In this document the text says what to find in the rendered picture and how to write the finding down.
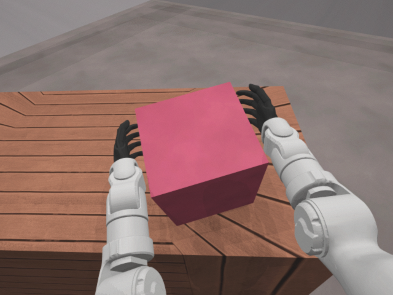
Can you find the pedestal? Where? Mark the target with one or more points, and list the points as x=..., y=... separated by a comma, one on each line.
x=56, y=150

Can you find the left robot upper arm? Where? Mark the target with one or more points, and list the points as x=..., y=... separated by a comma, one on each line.
x=143, y=280

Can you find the robot left forearm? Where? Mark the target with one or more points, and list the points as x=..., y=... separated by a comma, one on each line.
x=128, y=243

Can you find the robot left hand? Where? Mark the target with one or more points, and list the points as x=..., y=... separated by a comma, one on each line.
x=121, y=147

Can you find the carton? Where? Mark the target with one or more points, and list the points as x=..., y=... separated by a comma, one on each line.
x=201, y=154

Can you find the right robot upper arm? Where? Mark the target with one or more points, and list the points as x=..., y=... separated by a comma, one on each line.
x=340, y=231

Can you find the robot right hand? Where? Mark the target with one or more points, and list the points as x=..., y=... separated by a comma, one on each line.
x=263, y=109

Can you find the robot right forearm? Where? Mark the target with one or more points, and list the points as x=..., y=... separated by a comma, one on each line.
x=296, y=166

